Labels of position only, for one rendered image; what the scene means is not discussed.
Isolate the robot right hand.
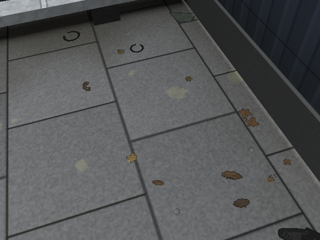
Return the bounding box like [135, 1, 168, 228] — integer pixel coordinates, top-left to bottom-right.
[278, 227, 320, 240]

